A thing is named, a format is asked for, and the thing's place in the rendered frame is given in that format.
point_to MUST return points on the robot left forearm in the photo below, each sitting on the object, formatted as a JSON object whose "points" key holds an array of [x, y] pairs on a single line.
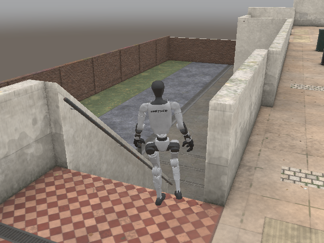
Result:
{"points": [[137, 133]]}

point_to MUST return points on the robot right upper arm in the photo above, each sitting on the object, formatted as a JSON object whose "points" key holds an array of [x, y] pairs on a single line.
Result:
{"points": [[178, 115]]}

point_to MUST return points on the robot torso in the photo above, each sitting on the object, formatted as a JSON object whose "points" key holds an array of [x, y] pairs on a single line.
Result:
{"points": [[160, 117]]}

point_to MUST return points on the right robot hand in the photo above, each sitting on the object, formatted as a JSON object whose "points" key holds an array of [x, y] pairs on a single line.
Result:
{"points": [[190, 144]]}

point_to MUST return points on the robot right thigh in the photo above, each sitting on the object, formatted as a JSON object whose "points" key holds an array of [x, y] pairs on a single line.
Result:
{"points": [[174, 147]]}

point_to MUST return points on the left robot hand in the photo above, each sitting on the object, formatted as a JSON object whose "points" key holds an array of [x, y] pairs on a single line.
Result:
{"points": [[138, 141]]}

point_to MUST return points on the robot right forearm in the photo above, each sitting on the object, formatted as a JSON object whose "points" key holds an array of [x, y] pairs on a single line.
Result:
{"points": [[185, 133]]}

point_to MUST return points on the robot left upper arm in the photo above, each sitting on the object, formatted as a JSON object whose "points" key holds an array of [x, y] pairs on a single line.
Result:
{"points": [[141, 116]]}

